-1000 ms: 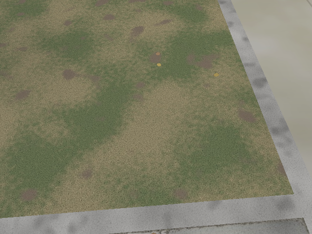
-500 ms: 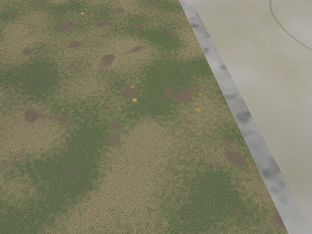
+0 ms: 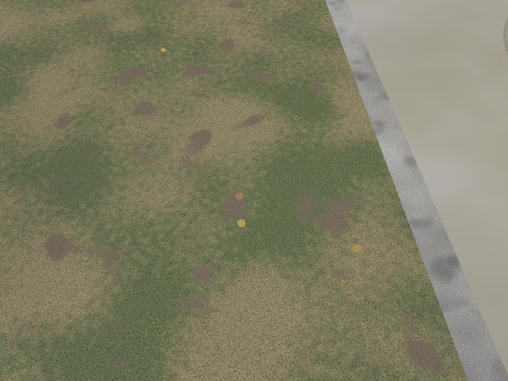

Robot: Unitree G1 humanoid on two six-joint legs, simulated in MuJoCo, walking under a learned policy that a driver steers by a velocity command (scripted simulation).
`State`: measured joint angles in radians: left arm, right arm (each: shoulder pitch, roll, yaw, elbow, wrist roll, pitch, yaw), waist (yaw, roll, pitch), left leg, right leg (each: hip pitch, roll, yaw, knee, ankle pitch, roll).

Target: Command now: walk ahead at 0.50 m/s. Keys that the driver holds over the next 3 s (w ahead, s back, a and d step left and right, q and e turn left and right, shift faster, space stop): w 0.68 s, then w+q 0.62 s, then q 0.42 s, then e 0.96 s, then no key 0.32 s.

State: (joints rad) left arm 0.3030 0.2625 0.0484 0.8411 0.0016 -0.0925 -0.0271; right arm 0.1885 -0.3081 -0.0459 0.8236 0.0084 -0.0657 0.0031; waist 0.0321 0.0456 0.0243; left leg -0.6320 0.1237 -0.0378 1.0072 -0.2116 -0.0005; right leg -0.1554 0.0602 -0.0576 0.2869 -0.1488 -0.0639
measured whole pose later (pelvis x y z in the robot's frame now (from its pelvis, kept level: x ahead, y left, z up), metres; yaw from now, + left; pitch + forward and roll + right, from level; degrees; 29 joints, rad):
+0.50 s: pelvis +0.28 +0.08 +0.00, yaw +0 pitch +1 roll +0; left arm 0.20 0.30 0.05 0.84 -0.01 -0.07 0.00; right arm 0.29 -0.26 -0.05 0.86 0.00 -0.09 0.03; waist -0.03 -0.04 0.02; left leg -0.20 -0.06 0.05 0.33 -0.15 0.08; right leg -0.58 -0.11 0.03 1.05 -0.26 -0.01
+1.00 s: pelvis +0.56 +0.02 -0.01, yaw +7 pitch +1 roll -1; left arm 0.19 0.25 0.06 0.85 0.01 -0.10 -0.02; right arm 0.29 -0.30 -0.07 0.88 0.03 -0.04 -0.01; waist 0.01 0.05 0.03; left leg -0.51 0.08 -0.05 1.14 -0.32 0.03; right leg -0.24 0.01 -0.12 0.39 -0.16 -0.04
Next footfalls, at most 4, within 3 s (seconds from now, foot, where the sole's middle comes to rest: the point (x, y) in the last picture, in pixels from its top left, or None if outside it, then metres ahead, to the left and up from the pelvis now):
0.28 left None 0.34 0.16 -0.78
0.82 right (310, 328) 0.64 -0.08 -0.78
1.34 left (207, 255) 0.86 0.23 -0.78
1.84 right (252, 205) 1.06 0.09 -0.78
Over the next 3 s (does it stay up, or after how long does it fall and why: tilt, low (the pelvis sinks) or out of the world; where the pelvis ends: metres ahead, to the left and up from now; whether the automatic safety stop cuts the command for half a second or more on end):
stays up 0.96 0.12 -0.01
